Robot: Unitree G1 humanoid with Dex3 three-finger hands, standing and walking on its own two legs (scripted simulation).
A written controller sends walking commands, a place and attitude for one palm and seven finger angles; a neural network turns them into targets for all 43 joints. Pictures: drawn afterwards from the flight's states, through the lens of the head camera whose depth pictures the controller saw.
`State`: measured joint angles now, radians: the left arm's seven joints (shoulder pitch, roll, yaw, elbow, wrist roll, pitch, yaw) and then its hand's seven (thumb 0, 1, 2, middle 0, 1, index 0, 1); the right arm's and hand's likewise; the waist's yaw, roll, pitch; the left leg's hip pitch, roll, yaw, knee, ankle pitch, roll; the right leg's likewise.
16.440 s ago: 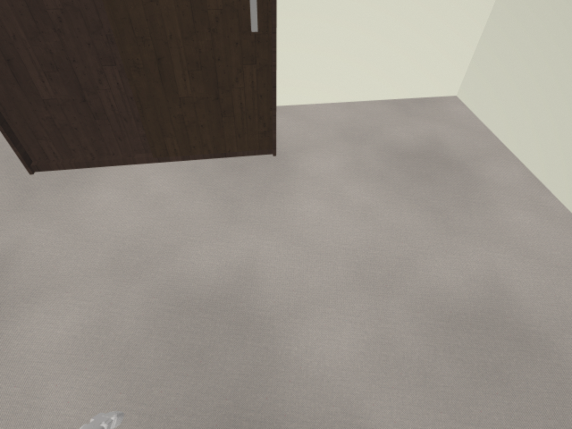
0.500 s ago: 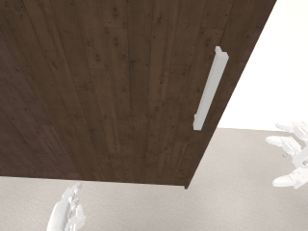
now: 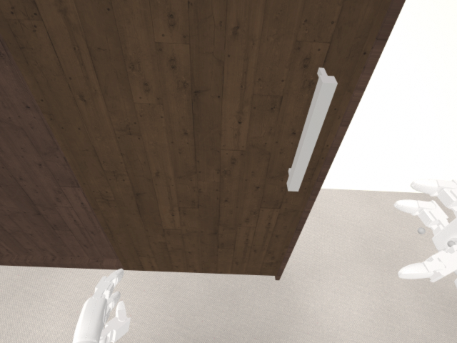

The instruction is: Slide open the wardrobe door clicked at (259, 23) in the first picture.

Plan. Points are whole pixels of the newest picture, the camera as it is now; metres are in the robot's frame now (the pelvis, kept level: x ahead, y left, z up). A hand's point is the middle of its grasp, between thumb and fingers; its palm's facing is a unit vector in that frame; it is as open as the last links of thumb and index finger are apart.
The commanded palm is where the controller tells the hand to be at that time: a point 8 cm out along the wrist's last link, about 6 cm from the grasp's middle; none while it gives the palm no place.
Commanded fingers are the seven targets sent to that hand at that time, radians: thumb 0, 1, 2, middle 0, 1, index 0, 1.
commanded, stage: move the hooked fingers beside the handle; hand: right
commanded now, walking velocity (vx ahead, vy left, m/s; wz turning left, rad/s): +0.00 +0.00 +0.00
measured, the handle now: (305, 136) +0.52 -0.15 +0.10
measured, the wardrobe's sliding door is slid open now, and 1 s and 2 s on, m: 0.00 0.00 0.00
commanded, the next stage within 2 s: none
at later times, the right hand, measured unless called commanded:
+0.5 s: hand (389, 200) +0.34 -0.26 +0.11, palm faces +0.03 +1.00 -0.01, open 14.0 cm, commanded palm +0.31 -0.30 +0.12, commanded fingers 0.00 0.50 -0.30 0.30 1.20 0.30 1.20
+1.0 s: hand (369, 174) +0.39 -0.24 +0.12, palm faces +0.03 +1.00 +0.00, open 14.0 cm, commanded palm +0.37 -0.29 +0.12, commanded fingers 0.00 0.50 -0.30 0.30 1.20 0.30 1.20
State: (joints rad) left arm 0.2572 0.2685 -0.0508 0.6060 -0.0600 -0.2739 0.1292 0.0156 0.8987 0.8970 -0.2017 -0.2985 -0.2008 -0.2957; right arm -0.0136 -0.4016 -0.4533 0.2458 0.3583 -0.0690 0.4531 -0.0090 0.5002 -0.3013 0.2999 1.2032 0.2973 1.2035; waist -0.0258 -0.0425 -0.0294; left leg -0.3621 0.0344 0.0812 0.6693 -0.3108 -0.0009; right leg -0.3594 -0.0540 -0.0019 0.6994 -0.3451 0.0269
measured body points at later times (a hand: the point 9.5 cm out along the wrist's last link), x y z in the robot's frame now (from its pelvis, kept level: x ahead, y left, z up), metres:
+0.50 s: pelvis +0.01 -0.01 +0.00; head +0.03 +0.00 +0.45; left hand +0.15 +0.25 -0.08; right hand +0.33 -0.31 +0.12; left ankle +0.03 +0.12 -0.72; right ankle +0.01 -0.14 -0.72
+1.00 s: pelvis +0.02 +0.00 +0.00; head +0.05 +0.00 +0.45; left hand +0.14 +0.26 -0.09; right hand +0.38 -0.29 +0.12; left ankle +0.03 +0.12 -0.72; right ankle +0.01 -0.14 -0.72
